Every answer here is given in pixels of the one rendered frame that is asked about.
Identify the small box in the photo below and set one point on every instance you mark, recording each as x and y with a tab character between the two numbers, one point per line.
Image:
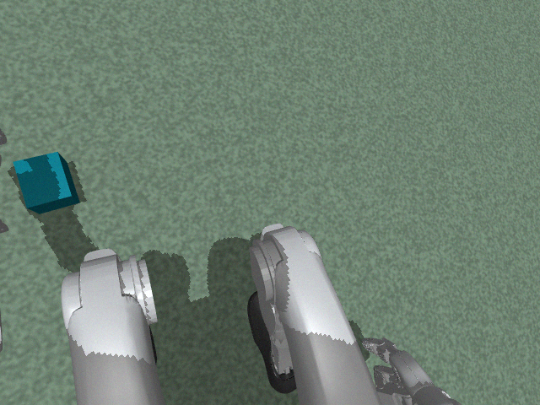
46	182

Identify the right robot arm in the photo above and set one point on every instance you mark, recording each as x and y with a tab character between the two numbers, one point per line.
432	395

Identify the right robot hand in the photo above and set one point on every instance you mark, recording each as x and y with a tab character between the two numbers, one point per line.
398	384

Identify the right robot foot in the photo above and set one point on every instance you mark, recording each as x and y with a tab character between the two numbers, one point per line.
281	383

